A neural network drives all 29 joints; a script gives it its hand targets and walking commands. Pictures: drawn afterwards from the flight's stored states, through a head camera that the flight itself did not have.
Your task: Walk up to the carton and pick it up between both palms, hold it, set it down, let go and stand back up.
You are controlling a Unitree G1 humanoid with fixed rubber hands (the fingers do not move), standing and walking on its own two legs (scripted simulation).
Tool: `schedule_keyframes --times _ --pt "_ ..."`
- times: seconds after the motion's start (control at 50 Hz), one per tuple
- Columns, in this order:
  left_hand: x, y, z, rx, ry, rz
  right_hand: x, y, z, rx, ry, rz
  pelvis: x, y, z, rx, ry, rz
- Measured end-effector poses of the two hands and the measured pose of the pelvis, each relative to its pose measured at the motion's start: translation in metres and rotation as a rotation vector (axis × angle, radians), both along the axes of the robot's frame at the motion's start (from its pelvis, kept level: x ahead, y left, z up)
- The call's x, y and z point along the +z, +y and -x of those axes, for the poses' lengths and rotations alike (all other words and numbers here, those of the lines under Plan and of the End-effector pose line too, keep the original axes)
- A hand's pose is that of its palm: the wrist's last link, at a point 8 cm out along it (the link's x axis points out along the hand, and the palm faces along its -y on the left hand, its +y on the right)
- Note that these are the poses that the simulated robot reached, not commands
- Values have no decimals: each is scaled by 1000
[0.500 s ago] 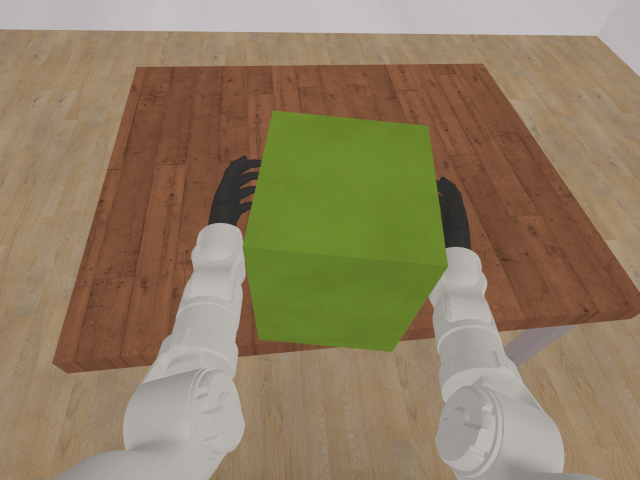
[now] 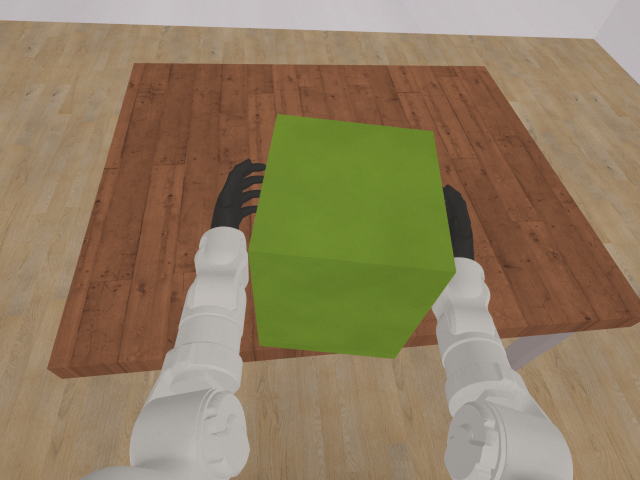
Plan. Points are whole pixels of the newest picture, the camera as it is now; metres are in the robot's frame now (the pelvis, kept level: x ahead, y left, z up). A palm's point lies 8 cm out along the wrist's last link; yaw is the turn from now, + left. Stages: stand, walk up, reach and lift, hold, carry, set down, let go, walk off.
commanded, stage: reach and lift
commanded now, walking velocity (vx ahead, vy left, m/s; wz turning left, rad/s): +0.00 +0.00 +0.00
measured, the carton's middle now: (340, 245) +0.39 +0.00 +0.03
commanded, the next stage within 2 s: none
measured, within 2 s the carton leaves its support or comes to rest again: leaves its support in 0.64 s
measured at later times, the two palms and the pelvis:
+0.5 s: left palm (229, 223) +0.39 +0.15 +0.07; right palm (454, 250) +0.38 -0.15 +0.07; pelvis +0.00 +0.00 +0.00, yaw +1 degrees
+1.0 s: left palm (228, 237) +0.36 +0.14 +0.08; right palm (463, 260) +0.35 -0.15 +0.08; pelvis -0.04 -0.02 +0.00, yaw +1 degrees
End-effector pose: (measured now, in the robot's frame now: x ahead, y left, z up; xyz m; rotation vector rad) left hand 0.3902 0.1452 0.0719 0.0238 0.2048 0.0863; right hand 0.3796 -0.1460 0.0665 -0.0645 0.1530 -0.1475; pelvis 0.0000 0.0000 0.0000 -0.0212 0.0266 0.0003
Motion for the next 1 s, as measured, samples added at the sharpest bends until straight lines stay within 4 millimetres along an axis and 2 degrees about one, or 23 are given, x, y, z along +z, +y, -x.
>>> schedule_keyframes --times 0.38,0.6,0.82,1.0 --pt "0 0 1 4 3 -3 0 0 -1 4 -2 2 1 -1 2 7 16 0" --pt "4 -1 8 11 -38 -14 1 0 6 8 -66 19 0 -5 2 26 49 6" --pt "12 2 31 39 -142 -11 17 3 20 35 -172 43 2 -14 25 42 44 -3" --pt "6 -3 28 16 -72 -1 11 -3 25 13 -99 54 1 -18 40 23 87 -12"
